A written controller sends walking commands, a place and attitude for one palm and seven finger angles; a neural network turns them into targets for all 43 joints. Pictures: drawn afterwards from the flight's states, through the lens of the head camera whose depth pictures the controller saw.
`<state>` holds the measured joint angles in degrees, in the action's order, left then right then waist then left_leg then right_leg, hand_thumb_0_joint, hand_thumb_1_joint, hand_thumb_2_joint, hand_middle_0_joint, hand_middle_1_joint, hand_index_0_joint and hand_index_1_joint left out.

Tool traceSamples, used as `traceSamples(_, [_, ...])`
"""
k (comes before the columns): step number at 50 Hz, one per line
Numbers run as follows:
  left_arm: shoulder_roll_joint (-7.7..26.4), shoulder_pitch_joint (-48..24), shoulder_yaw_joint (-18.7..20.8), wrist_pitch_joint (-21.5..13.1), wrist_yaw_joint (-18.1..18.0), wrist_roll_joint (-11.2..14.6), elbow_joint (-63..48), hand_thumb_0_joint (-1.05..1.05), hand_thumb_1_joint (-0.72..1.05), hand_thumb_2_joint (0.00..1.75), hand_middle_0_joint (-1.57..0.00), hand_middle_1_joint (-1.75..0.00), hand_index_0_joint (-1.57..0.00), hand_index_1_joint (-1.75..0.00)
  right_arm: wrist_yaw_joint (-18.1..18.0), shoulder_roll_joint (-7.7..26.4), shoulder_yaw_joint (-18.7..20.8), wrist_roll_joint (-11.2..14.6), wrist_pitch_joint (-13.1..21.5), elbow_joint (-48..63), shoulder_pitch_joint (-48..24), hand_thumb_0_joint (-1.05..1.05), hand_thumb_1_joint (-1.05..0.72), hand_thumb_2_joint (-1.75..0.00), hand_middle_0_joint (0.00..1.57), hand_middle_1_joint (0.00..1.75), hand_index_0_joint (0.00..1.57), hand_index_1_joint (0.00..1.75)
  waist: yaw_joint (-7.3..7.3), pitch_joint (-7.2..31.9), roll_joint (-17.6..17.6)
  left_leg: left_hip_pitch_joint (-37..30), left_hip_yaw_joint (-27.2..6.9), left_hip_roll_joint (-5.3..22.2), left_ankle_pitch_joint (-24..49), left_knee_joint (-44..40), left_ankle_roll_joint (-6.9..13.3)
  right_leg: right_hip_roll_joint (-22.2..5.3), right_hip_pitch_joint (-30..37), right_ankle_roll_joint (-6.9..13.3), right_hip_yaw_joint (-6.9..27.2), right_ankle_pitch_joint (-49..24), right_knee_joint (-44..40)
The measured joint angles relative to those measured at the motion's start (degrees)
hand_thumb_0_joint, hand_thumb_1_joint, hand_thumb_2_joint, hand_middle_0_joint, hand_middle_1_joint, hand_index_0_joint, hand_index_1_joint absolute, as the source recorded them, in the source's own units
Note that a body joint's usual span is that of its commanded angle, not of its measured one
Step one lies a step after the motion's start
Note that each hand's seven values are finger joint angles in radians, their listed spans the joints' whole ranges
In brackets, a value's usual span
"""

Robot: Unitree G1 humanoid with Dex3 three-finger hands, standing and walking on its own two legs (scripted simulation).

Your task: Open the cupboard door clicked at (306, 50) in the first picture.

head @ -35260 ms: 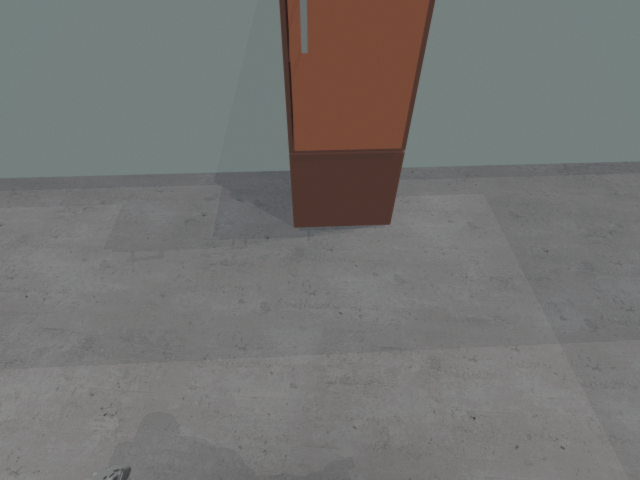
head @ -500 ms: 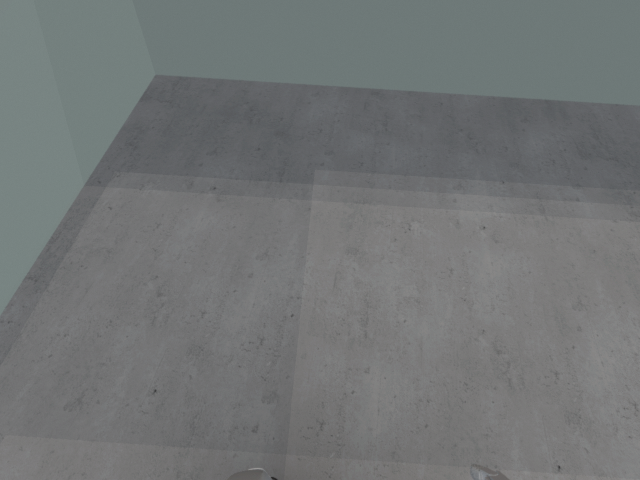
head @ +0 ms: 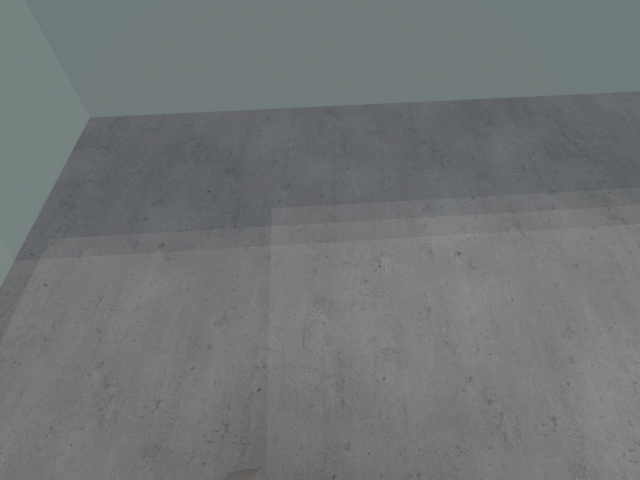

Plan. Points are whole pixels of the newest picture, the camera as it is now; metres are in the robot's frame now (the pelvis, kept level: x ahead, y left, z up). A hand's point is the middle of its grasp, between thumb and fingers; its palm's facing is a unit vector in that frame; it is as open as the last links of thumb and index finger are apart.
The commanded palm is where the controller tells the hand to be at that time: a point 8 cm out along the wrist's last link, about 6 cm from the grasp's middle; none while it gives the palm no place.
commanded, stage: turn to face it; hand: left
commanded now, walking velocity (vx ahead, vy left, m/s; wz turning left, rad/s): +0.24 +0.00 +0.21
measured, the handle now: out of the picture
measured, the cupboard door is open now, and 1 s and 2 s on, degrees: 47 47 47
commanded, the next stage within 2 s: none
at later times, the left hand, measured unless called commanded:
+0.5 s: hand (196, 407) +0.25 +0.21 -0.16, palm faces +0.21 -0.95 -0.22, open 7.4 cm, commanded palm none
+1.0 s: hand (183, 459) +0.18 +0.22 -0.18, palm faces +0.52 -0.81 -0.26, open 7.4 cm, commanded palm none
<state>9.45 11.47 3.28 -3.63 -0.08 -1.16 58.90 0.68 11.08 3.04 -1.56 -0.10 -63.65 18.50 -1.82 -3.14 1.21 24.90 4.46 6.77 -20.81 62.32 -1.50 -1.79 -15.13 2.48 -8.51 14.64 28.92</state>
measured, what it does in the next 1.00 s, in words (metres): walks ahead, turning left: left foot, then right foot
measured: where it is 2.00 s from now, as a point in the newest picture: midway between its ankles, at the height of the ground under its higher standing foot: (340, 445)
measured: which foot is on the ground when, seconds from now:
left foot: up 0.00-0.20, down 0.22-0.54, up 0.56-0.84, down 0.86-1.00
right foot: down 0.00-0.22, up 0.24-0.52, down 0.54-0.86, up 0.88-1.00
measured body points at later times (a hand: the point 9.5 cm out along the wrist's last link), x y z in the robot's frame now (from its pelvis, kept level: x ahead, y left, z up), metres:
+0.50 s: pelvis +0.17 +0.00 -0.01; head +0.22 +0.00 +0.44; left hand +0.23 +0.26 -0.14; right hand +0.28 -0.22 -0.16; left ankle +0.20 +0.13 -0.74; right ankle +0.20 -0.13 -0.72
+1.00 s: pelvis +0.24 +0.00 -0.01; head +0.28 +0.04 +0.44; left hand +0.15 +0.26 -0.16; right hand +0.47 -0.17 -0.14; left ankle +0.19 +0.10 -0.74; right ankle +0.27 -0.14 -0.67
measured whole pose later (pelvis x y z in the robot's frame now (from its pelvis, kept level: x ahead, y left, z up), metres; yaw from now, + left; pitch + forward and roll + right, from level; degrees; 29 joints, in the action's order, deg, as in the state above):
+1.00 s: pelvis +0.24 +0.00 -0.01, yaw +31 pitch +2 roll +0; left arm 14.9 10.9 3.9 3.5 -0.5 -1.0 53.7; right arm 0.6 13.7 3.4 -1.5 -1.4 -50.7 6.9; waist 0.2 -5.9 -2.0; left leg 19.5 2.9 0.6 -16.9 34.7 0.9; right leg -6.2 -27.7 -5.0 -3.0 27.7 64.4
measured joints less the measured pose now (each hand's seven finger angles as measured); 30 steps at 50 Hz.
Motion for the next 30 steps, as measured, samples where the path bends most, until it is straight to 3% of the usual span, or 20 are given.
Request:
traceSamples(5, [0.4,2.8,-0.6,-0.6,0.1,0.0,2.7,0.0,0.95,0.9,-0.2,-0.3,-0.2,-0.3,0.4,-1.7,-0.4,0.2,1.0,2.8,-3.7,0.0,-0.91,-0.89,0.2,0.3,0.2,0.3,0.08,0.6,-1.5,3.7,1.3,-0.2,5.0,-14.9,-0.7,0.4,7.3,-0.4,-0.8,0.5,-7.5])
traceSamples(9, [-0.5,4.2,-1.3,-0.3,0.1,0.1,4.4,0.0,0.93,0.9,-0.2,-0.3,-0.2,-0.3,0.2,-1.4,-0.6,0.4,1.6,3.7,-6.7,0.0,-0.93,-0.89,0.2,0.3,0.2,0.3,0.89,-0.8,-1.6,1.8,2.3,-2.2,9.9,-26.0,0.3,-0.1,11.9,-2.1,-2.3,4.9,-6.2])
traceSamples(11, [-1.1,5.5,-1.5,0.4,-0.1,0.4,4.5,0.0,0.93,0.9,-0.2,-0.3,-0.2,-0.3,0.4,-0.6,-0.9,0.1,2.3,4.5,-7.2,0.0,-0.93,-0.89,0.2,0.3,0.2,0.3,1.32,-0.9,-1.2,-0.7,2.3,-2.9,17.6,-30.2,2.2,-0.7,11.5,-3.2,-3.0,9.4,0.6])
traceSamples(13, [-0.7,5.5,-1.5,1.8,-0.3,0.7,4.3,0.0,0.92,0.9,-0.2,-0.3,-0.2,-0.3,-0.1,-0.8,-0.9,-0.1,2.5,5.3,-8.0,0.0,-0.92,-0.89,0.2,0.3,0.2,0.3,1.09,-0.9,-2.1,-0.3,2.1,-3.9,11.0,-26.3,4.2,-1.5,5.8,-4.0,-0.5,15.6,16.9])
traceSamples(15, [-0.2,3.9,-1.2,3.2,-0.5,0.7,3.7,0.0,0.92,0.9,-0.2,-0.3,-0.2,-0.3,-0.8,-1.2,-1.0,-0.1,2.3,6.1,-8.3,0.0,-0.92,-0.89,0.2,0.3,0.2,0.3,1.17,-0.9,-2.8,-0.3,1.7,-4.9,7.6,-24.9,4.6,-0.9,-0.8,-4.6,2.8,17.0,30.8])
traceSamples(17, [0.1,1.5,-0.7,3.9,-0.5,0.6,2.4,0.0,0.92,0.9,-0.2,-0.3,-0.2,-0.3,-1.3,-1.3,-1.0,-0.2,1.9,6.6,-8.2,0.0,-0.92,-0.89,0.2,0.3,0.2,0.3,1.33,-1.0,-2.6,-1.1,0.6,-5.6,8.1,-26.3,3.5,-0.9,-5.8,-5.3,4.4,15.1,36.2])
traceSamples(22, [0.4,-3.4,0.1,4.5,-0.3,0.5,-2.7,0.0,0.92,0.9,-0.2,-0.3,-0.19,-0.3,-1.0,-0.9,-0.7,-0.4,0.1,7.2,-8.2,0.0,-0.91,-0.89,0.2,0.3,0.2,0.3,1.41,-0.9,-0.8,-2.6,-2.6,-6.5,9.4,-30.1,3.2,-1.5,-10.4,-6.1,6.5,11.5,26.0])
traceSamples(26, [0.9,-4.9,0.2,3.9,-0.1,0.2,-6.0,0.0,0.91,0.9,-0.2,-0.3,-0.19,-0.3,-0.4,-0.1,0.3,-0.3,-1.7,8.2,-7.9,0.0,-0.9,-0.89,0.21,0.3,0.21,0.3,0.7,-0.3,0.9,-2.1,-6.1,-6.7,8.2,-28.7,1.5,-0.9,-6.4,-5.9,6.2,5.9,10.4])
traceSamples(27, [1.4,-4.6,0.2,3.4,-0.2,0.0,-7.0,0.0,0.91,0.9,-0.2,-0.3,-0.19,-0.3,-0.2,-0.1,0.5,-0.1,-2.2,8.6,-7.5,0.0,-0.9,-0.89,0.21,0.3,0.21,0.3,0.76,0.4,0.2,-1.1,-6.3,-7.4,6.3,-26.8,1.2,-1.6,-4.9,-5.1,6.4,3.9,5.8])
traceSamples(30, [1.1,-4.6,-0.2,3.1,-0.7,-0.4,-7.8,0.0,0.91,0.9,-0.2,-0.3,-0.19,-0.3,0.3,1.5,1.7,0.1,-3.5,8.5,-8.1,0.0,-0.9,-0.89,0.21,0.3,0.21,0.3,0.61,-0.2,0.7,3.5,-5.8,-7.6,-4.8,-10.6,0.0,-2.6,-3.7,-3.2,3.7,3.7,7.1])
